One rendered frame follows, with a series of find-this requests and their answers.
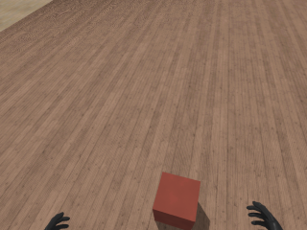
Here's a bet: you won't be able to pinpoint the robot left hand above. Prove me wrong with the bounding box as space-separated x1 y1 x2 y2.
44 212 70 230

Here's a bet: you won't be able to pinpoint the carton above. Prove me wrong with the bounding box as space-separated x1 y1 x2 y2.
153 172 201 230

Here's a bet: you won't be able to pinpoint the robot right hand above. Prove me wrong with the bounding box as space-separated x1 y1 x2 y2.
247 201 283 230

